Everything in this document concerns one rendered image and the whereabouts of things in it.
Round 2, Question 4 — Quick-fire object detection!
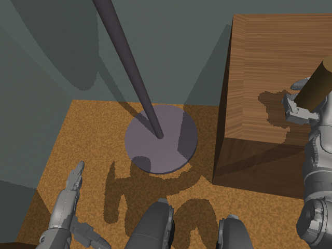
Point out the coat stand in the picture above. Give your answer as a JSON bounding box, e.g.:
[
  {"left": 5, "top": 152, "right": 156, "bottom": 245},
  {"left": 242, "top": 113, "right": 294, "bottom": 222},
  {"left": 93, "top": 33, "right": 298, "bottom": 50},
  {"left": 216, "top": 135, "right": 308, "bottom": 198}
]
[{"left": 92, "top": 0, "right": 198, "bottom": 175}]

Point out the can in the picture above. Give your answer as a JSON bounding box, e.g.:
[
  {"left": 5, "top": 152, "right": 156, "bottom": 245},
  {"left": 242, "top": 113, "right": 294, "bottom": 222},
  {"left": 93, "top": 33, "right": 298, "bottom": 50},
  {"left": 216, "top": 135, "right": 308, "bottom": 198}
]
[{"left": 285, "top": 55, "right": 332, "bottom": 116}]

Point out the right robot arm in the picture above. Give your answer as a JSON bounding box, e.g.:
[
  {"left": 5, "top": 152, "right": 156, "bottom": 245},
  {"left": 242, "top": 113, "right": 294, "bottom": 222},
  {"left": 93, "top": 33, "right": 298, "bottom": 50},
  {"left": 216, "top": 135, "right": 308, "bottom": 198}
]
[{"left": 296, "top": 126, "right": 332, "bottom": 249}]

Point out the left robot arm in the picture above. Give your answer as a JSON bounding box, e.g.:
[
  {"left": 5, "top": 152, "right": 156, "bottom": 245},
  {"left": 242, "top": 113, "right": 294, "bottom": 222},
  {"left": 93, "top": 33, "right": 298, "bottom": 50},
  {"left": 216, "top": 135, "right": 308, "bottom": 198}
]
[{"left": 36, "top": 228, "right": 72, "bottom": 249}]

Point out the right robot hand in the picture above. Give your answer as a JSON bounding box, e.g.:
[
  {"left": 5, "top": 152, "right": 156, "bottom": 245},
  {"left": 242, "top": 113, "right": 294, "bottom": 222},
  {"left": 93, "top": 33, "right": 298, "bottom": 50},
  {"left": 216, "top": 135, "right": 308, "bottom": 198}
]
[{"left": 281, "top": 77, "right": 332, "bottom": 130}]

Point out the left robot hand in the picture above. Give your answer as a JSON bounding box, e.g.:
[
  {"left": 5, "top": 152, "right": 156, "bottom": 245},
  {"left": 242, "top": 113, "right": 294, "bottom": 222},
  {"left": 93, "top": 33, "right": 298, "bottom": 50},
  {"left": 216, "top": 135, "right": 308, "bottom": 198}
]
[{"left": 48, "top": 161, "right": 112, "bottom": 249}]

